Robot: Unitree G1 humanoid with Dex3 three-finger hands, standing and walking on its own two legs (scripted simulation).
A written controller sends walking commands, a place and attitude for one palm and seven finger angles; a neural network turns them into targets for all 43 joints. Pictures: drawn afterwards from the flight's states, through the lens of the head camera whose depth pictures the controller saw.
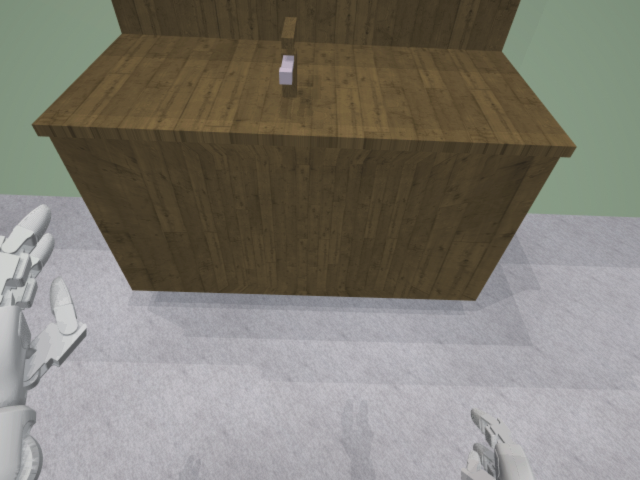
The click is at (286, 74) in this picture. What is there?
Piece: tap's lever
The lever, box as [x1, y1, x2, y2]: [279, 67, 292, 84]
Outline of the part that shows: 280,67 279,83 291,84 291,68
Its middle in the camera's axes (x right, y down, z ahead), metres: -0.08 -0.36 +0.86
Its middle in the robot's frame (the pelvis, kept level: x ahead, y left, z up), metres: +0.90 +0.14 +0.09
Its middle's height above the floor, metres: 0.86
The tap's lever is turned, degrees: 0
